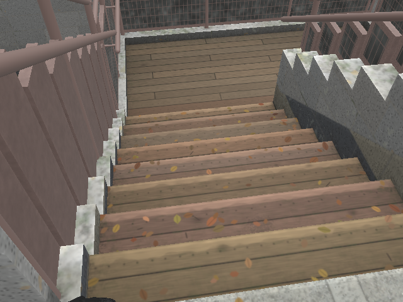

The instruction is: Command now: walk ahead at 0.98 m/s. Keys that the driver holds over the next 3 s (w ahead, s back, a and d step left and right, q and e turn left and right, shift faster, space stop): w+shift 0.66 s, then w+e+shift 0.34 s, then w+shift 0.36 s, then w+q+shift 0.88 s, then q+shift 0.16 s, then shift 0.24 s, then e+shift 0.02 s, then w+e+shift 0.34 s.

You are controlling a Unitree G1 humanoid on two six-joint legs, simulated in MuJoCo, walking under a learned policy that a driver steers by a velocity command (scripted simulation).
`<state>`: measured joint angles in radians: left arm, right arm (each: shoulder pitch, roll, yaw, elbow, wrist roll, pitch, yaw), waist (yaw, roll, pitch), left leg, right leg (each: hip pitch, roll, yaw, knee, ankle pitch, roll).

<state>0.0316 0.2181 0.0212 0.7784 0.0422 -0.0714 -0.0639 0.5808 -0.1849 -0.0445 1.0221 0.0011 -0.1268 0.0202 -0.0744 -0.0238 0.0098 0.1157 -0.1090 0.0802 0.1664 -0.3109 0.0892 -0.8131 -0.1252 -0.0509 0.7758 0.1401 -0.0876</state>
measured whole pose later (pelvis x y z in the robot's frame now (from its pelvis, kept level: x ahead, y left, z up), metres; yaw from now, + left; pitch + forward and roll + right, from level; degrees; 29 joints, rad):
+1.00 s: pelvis +0.94 -0.01 -0.36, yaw -11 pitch -3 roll +1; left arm 0.31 0.25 0.04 0.98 0.02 -0.05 -0.02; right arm 0.47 -0.18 -0.02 1.11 -0.03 -0.10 -0.05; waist 0.03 -0.06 0.04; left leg -0.33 0.00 0.13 1.86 -0.64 0.02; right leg -0.29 0.13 -0.10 0.75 -0.30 -0.25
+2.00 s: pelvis +1.78 -0.15 -0.84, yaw +5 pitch -3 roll -3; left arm 0.44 0.23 0.07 1.08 0.03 -0.07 0.03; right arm 0.21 -0.30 -0.08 0.85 -0.02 -0.01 0.02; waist -0.03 0.03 0.02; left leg -0.37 -0.04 0.14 0.75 0.02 0.23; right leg -0.26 -0.14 -0.18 1.75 -0.72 0.02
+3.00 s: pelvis +2.38 +0.04 -1.21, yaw +27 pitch +0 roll +1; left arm 0.24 0.28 0.07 0.85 0.04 0.04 0.00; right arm 0.41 -0.24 -0.04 0.97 -0.02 -0.10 -0.01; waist 0.02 -0.03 0.01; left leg -0.30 0.04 0.22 0.71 -0.40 0.05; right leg -0.74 -0.06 0.04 1.30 -0.10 -0.03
